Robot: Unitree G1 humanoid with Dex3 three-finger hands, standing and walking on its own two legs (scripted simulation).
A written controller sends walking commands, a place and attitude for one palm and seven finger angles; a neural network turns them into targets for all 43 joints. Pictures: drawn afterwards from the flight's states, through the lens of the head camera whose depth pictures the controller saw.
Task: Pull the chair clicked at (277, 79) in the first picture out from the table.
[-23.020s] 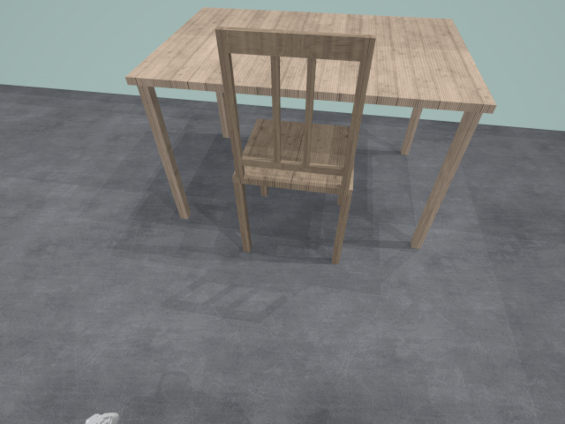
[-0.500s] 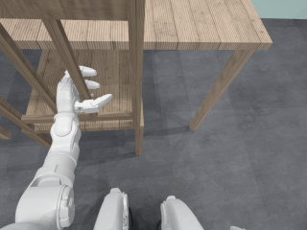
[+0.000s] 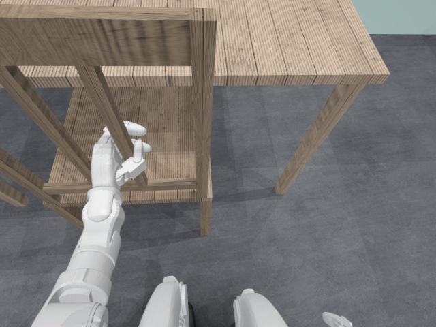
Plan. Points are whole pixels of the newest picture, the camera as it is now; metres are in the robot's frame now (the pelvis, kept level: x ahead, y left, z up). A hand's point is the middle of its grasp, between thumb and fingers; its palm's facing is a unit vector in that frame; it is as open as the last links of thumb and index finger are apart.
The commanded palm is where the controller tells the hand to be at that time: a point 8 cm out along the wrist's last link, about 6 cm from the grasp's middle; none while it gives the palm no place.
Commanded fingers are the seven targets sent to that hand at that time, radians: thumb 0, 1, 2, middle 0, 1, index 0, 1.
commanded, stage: hook a spindle and tug to test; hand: left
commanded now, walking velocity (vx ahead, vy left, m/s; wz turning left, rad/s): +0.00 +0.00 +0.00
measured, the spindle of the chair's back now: (65, 143) +0.43 +0.26 +0.05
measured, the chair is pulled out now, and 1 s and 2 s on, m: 0.02 0.10 0.26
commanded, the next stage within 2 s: step backward, pulling the chair out in 0.32 s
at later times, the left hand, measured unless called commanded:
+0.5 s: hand (140, 177) +0.38 +0.13 +0.02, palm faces +0.05 -0.99 -0.11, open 5.1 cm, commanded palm +0.35 +0.18 +0.02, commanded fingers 0.00 0.90 0.90 -0.50 -1.45 -0.50 -1.45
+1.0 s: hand (139, 201) +0.33 +0.13 +0.03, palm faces +0.02 -0.99 -0.14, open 5.2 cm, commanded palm +0.30 +0.18 +0.03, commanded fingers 0.00 0.90 0.90 -0.50 -1.45 -0.50 -1.45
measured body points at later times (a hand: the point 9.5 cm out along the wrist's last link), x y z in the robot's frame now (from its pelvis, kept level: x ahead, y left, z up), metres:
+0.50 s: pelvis -0.01 -0.01 +0.01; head +0.10 +0.00 +0.45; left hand +0.37 +0.19 +0.03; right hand +0.11 -0.25 -0.11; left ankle +0.05 +0.08 -0.63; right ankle -0.03 -0.11 -0.63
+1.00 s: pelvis -0.03 +0.00 +0.09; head +0.06 -0.02 +0.53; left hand +0.32 +0.18 +0.05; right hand +0.04 -0.26 -0.04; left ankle +0.05 +0.08 -0.63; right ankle -0.04 -0.12 -0.63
